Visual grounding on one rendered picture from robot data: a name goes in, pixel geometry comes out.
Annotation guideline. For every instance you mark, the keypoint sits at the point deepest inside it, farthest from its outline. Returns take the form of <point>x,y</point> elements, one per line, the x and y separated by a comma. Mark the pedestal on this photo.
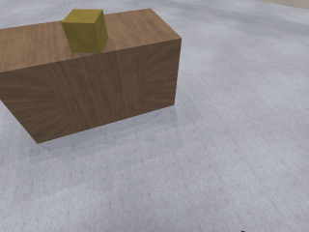
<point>53,92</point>

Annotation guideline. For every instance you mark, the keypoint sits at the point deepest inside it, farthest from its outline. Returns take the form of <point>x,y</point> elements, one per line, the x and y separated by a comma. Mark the carton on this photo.
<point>85,30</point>

